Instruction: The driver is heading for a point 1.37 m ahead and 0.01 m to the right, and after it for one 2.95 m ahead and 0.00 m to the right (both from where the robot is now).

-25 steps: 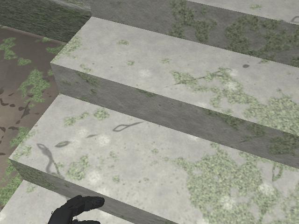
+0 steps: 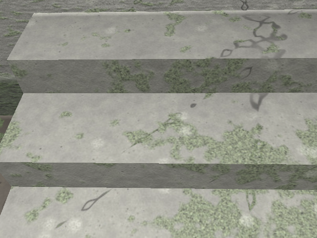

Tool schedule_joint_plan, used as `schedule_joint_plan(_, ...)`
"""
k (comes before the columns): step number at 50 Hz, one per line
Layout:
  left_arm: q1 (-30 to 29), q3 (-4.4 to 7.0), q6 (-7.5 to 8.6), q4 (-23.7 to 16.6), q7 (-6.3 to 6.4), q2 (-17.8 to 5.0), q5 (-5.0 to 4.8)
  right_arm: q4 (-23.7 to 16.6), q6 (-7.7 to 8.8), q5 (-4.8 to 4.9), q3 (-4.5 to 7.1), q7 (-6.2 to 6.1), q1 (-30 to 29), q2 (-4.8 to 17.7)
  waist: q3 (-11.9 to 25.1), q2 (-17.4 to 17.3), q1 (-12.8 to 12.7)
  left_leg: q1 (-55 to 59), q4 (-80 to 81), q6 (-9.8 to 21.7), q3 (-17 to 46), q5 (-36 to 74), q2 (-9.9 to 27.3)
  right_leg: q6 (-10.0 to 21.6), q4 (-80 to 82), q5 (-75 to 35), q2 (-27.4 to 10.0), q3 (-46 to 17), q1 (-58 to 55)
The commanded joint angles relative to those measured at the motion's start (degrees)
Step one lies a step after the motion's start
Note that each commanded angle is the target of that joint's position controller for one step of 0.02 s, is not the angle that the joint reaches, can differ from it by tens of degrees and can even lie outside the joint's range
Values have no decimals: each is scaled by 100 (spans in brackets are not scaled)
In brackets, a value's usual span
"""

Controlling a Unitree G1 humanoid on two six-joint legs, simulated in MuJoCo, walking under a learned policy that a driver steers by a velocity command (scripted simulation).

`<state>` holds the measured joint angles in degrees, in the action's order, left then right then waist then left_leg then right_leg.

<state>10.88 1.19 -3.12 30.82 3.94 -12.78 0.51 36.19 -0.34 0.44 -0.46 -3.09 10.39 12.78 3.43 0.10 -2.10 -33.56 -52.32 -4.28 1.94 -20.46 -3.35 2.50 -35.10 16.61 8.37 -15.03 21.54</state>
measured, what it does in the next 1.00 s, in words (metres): climbs: left foot, then right foot 0.18 m higher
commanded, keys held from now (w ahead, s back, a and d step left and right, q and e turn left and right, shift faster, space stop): e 0.24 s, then w+e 0.04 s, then w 0.52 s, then w+q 0.20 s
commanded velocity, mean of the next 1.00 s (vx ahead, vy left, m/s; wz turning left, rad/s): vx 0.27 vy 0.00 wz -0.26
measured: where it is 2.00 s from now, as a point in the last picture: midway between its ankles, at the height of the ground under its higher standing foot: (237, 112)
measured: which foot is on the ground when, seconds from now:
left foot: up 0.00-0.04, down 0.06-0.86, up 0.88-1.00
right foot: down 0.00-0.06, up 0.08-0.84, down 0.86-1.00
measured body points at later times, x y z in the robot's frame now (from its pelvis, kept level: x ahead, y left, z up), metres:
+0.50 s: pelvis +0.06 +0.02 +0.01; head +0.08 +0.05 +0.46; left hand +0.29 +0.20 -0.10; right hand +0.01 -0.23 -0.09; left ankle +0.04 +0.12 -0.73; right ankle +0.05 -0.15 -0.55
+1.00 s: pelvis +0.29 -0.21 +0.09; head +0.30 -0.22 +0.54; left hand +0.49 +0.00 -0.01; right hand +0.28 -0.48 -0.05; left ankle +0.17 +0.00 -0.45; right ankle +0.37 -0.33 -0.55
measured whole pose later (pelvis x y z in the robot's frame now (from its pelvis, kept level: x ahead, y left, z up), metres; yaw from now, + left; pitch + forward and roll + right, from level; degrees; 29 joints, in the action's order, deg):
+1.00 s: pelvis +0.29 -0.21 +0.09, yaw -12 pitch +0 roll +0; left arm 9.3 1.0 3.4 44.4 -2.5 -12.8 0.4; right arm 50.7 2.7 2.2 3.0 0.9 16.7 14.8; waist -1.5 -2.2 1.7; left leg -23.8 -90.3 3.8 7.5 -5.7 1.8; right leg 3.2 -66.9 24.3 -6.8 9.7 42.6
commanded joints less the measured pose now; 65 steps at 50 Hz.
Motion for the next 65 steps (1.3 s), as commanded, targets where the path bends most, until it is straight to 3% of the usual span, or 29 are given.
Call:
schedule_joint_plan(1,-177,186,2,-489,-26,-640,-131,-446,153,106,122,120,-117,294,439,1076,146,827,2294,137,-105,439,85,705,438,-3525,-1326,-1419,-1211)
schedule_joint_plan(2,-253,191,28,-491,-61,-622,-170,-291,157,104,229,155,88,461,435,972,229,1542,3029,230,-84,1245,208,582,181,-3028,-1147,-1285,-994)
schedule_joint_plan(3,-161,156,96,-466,-138,-437,-147,-237,153,-15,366,158,284,776,604,284,254,2753,3061,490,453,2190,819,301,-854,-1627,-699,-772,-10)
schedule_joint_plan(4,438,76,185,-306,-247,-63,-76,-407,94,-207,397,98,261,1029,545,-1315,-33,3821,2645,1296,1858,5176,2200,-125,-2284,1975,183,32,1732)
schedule_joint_plan(5,542,265,286,-252,-291,-770,-187,-568,127,-371,467,93,498,991,896,-1559,136,3355,2762,2201,2904,5216,3053,-589,-3429,2617,-16,392,1984)
schedule_joint_plan(7,-58,347,170,-119,-241,-938,-211,-744,98,-287,301,-33,261,372,259,-545,299,2870,2743,2022,1997,3243,2358,-994,-4752,1674,-555,637,2420)
schedule_joint_plan(10,-451,228,-20,-260,-248,-555,-190,-782,-9,-162,217,-236,-23,370,-193,-553,303,2281,3042,1677,1065,1556,1629,-1083,-5278,647,-586,894,2648)
schedule_joint_plan(13,-534,152,29,-279,-219,-451,-174,-730,-63,-256,232,-282,345,448,-12,-691,442,2633,3117,1780,714,1318,1661,-1153,-4966,179,-652,1154,2897)
schedule_joint_plan(18,-548,116,217,-205,-271,-395,-189,-482,97,-144,388,-150,1084,736,-110,-668,676,3304,3970,1964,1525,-1405,2185,-1079,-4839,73,-897,962,3685)
schedule_joint_plan(28,-510,22,473,361,-381,188,-223,917,371,-149,355,114,2327,226,-1046,-626,692,3898,4426,1995,789,-506,2433,-547,-7259,-396,-1110,902,5671)
schedule_joint_plan(33,-1134,-203,557,18,-430,530,-284,1399,288,-169,374,26,2622,319,-1550,-470,717,4445,4457,1754,387,-99,2667,-492,-8221,392,-1513,779,7300)
schedule_joint_plan(37,-2223,-612,608,-849,-588,898,-233,1645,101,-49,340,-149,2583,425,-1781,-598,638,3798,5278,1402,16,-369,2541,-331,-7521,726,-2121,1344,7568)
schedule_joint_plan(39,-2364,-700,682,-1068,-784,823,-110,1678,34,186,384,-91,2267,652,-1281,-636,369,1336,6597,1482,-699,593,2161,138,-4904,-91,-2023,2264,3012)
schedule_joint_plan(40,-1881,-516,668,-825,-766,480,-52,1769,57,185,384,-28,2356,780,-731,-665,194,1473,6140,1539,-943,2825,1948,243,-4639,-120,-1444,2979,1455)
schedule_joint_plan(41,-1000,-265,776,-676,-705,186,-96,1889,170,59,356,103,2437,1041,75,-1362,-357,1817,4758,1530,-1039,7357,1912,409,-4701,222,-789,3151,-130)
schedule_joint_plan(42,506,100,773,-275,-628,-486,-356,1888,226,-24,439,145,2236,1577,816,-1935,-1215,2557,3326,1257,-730,9454,1915,593,-3771,172,-591,2457,-1046)
schedule_joint_plan(43,1241,340,685,-11,-616,-1147,-253,1914,277,79,470,131,2257,1646,1331,-1878,-1600,2721,1910,947,-155,8676,1845,649,-2450,184,-715,1184,-1828)
schedule_joint_plan(44,1582,544,640,464,-572,-2087,-20,1712,360,51,192,185,2879,154,2139,1699,-563,1171,-331,494,231,2095,631,1196,-165,308,-2724,-2786,-2852)
schedule_joint_plan(45,1843,401,607,636,-492,-1841,56,2014,552,50,262,409,3005,256,3099,2050,-461,1408,-2807,451,1204,853,79,938,1682,1380,-3022,-4371,-2608)
schedule_joint_plan(46,1266,294,631,691,-548,-1423,64,1851,526,328,354,480,2501,-117,2544,1369,-232,670,-4374,411,1384,1132,-14,662,2106,3273,-3323,-4247,-1760)
schedule_joint_plan(47,797,233,645,940,-610,-1107,-200,1329,443,253,233,487,1555,-394,1411,1195,38,61,-4739,539,869,1263,234,403,1825,3787,-3036,-3274,-888)
schedule_joint_plan(48,363,166,691,1136,-656,-673,-145,1093,410,134,199,467,1092,-367,718,1024,214,-341,-4818,780,723,1514,510,220,1238,3640,-2863,-2008,-121)
schedule_joint_plan(49,170,34,775,1351,-683,-96,28,902,368,180,245,439,706,-87,311,835,323,-397,-4862,1020,647,1635,728,143,728,3172,-2733,-947,475)
schedule_joint_plan(51,162,-128,904,1670,-665,465,159,656,341,181,177,497,489,-140,-82,652,473,-694,-5518,1403,680,1687,701,230,927,2120,-2765,-326,737)
schedule_joint_plan(55,524,-102,942,2004,-565,316,90,521,171,165,-6,516,346,-519,-589,476,565,-2053,-5306,1457,698,1796,554,30,1668,885,-2708,1240,324)
schedule_joint_plan(58,384,-165,944,1922,-434,188,189,528,74,32,101,510,194,-134,-553,171,636,-2546,-5368,1150,521,2520,437,-83,1992,-150,-2589,2036,112)
schedule_joint_plan(59,838,-205,901,2074,-427,160,266,680,-1,36,52,467,186,-340,-494,273,396,-3216,-7112,1036,156,2077,164,176,1890,164,-2817,1852,-292)
schedule_joint_plan(61,1077,-220,791,2181,-404,97,161,500,-45,57,-16,429,4,-505,-852,30,422,-4215,-7470,1007,354,1750,313,46,1845,350,-2771,2042,-705)
schedule_joint_plan(65,1641,-322,707,2228,-304,229,252,86,-73,55,-97,395,-846,-487,-1057,280,46,-5149,-7517,877,71,1664,425,190,1865,221,-2856,2322,-1451)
